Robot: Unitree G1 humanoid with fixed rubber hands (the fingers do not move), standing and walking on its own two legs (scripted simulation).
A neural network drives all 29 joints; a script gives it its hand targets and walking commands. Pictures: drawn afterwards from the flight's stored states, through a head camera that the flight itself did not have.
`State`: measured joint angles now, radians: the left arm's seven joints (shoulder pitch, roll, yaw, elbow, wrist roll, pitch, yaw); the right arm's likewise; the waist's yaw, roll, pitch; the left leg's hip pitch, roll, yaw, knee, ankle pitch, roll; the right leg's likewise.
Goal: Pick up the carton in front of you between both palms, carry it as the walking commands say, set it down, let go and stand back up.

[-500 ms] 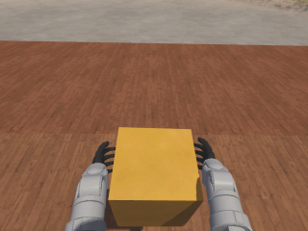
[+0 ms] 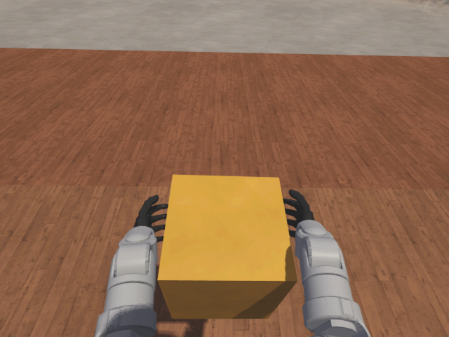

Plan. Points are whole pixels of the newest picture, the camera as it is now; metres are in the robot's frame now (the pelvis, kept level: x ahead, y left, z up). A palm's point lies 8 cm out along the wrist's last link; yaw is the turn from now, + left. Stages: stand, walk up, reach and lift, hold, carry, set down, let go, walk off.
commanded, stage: reach and lift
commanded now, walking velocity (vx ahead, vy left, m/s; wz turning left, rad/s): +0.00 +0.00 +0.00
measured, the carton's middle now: (223, 251) +0.30 +0.00 -0.05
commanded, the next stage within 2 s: hold in 0.42 s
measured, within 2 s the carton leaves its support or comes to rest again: neither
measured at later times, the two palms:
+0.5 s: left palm (143, 230) +0.29 +0.15 +0.04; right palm (306, 223) +0.30 -0.15 +0.05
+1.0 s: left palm (141, 228) +0.29 +0.15 +0.05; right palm (308, 221) +0.30 -0.15 +0.06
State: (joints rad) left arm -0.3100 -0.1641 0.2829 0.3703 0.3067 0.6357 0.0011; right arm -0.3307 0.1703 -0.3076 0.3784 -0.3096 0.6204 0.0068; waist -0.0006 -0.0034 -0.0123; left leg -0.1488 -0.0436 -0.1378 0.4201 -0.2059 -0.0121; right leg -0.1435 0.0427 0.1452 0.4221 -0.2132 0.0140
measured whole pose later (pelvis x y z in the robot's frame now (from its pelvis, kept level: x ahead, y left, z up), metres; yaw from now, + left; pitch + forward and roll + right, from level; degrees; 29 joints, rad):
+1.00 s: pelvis +0.00 +0.00 +0.00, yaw +0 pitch -5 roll +0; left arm -0.30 -0.16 0.25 0.27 0.30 0.77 0.00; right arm -0.32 0.17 -0.27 0.27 -0.30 0.74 0.01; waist 0.00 0.00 -0.04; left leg -0.13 -0.03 -0.10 0.42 -0.23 -0.01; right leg -0.13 0.03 0.11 0.44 -0.25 0.01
